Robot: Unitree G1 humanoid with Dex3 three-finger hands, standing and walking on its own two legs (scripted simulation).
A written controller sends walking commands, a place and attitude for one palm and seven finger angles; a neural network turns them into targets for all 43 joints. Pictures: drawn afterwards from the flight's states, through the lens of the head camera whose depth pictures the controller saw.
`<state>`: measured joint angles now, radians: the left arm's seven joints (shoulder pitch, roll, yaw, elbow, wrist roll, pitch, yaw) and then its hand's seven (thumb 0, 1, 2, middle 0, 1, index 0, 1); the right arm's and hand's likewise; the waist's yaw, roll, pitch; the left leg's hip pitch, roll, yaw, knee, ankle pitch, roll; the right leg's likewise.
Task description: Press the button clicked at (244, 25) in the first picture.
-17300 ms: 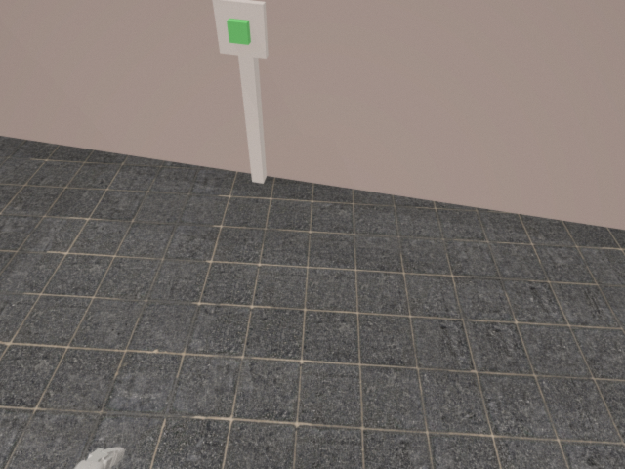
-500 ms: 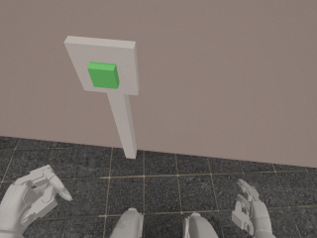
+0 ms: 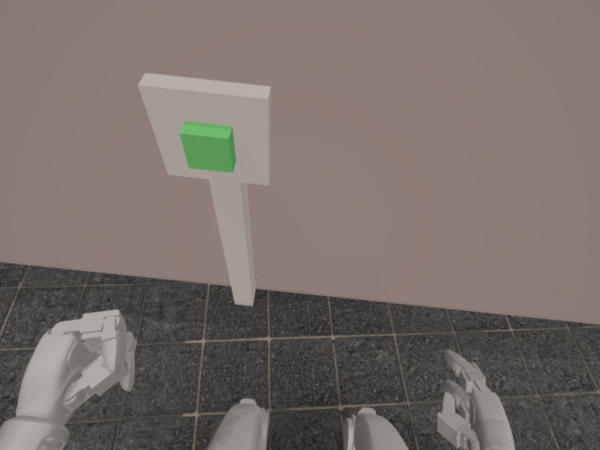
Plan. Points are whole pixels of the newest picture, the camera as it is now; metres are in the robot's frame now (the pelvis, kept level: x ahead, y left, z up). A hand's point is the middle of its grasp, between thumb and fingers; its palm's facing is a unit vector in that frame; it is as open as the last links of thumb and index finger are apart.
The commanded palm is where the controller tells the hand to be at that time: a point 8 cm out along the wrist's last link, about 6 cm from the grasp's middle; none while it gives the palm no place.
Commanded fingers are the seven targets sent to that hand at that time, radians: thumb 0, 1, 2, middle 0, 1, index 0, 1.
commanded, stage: raise the hand and make a fist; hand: left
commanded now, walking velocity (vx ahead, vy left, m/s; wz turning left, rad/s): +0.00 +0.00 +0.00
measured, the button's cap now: (210, 146) +0.53 +0.19 +0.06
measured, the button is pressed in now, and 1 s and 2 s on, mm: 0 0 0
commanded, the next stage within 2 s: aim a knuckle at the button in 0.74 s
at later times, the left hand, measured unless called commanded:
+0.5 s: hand (148, 331) +0.24 +0.20 +0.05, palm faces -0.02 -1.00 -0.05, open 3.1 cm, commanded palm +0.22 +0.25 +0.06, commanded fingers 0.00 0.90 0.90 -1.30 -1.50 -1.30 -1.50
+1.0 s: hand (164, 322) +0.25 +0.18 +0.05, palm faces -0.01 -1.00 -0.06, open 3.1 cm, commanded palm +0.24 +0.24 +0.06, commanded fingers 0.00 0.90 0.90 -1.30 -1.50 -1.30 -1.50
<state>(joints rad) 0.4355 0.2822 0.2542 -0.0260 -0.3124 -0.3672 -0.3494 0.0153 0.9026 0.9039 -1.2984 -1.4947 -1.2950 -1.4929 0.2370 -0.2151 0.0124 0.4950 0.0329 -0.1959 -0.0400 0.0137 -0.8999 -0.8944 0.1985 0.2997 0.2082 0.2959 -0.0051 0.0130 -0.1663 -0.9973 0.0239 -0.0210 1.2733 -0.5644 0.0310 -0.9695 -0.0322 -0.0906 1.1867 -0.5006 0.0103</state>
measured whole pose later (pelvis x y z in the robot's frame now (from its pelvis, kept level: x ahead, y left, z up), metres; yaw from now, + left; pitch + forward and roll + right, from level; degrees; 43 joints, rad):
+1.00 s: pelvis +0.02 -0.02 +0.00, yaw +0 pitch +18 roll -3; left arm 0.31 0.27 0.23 0.05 -0.29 -0.39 -0.32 0.02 0.90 0.90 -1.30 -1.50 -1.30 -1.50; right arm 0.23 -0.24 0.01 0.50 0.03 -0.14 -0.05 0.01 -0.90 -0.89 0.20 0.30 0.21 0.30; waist -0.01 0.02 -0.17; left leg -0.98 0.03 -0.03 1.25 -0.58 0.00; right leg -0.96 -0.02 -0.10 1.19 -0.53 -0.02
